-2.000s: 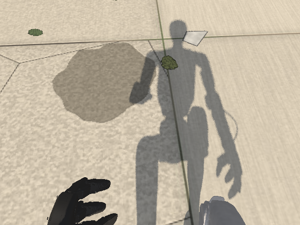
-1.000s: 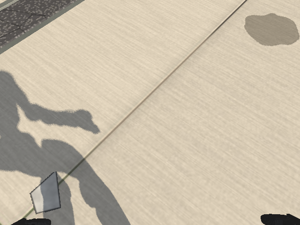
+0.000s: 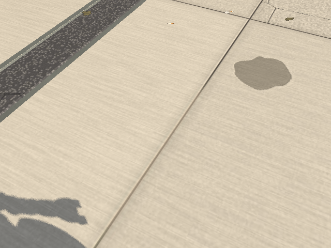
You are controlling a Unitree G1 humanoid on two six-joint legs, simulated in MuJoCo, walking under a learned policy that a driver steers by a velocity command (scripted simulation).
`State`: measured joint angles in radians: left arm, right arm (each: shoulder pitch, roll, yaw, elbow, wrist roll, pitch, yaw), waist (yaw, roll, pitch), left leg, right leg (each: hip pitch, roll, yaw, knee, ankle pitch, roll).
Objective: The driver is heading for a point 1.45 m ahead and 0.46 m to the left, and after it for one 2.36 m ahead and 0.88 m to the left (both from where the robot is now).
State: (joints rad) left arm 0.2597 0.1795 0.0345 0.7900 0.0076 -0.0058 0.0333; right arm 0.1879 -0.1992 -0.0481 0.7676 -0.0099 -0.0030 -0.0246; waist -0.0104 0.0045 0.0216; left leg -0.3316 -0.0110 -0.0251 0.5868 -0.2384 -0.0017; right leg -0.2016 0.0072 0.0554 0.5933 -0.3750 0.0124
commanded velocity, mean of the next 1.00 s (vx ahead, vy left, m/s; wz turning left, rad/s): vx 0.00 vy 0.00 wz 0.00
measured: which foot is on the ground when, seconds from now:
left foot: down 0.00-1.00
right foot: down 0.00-1.00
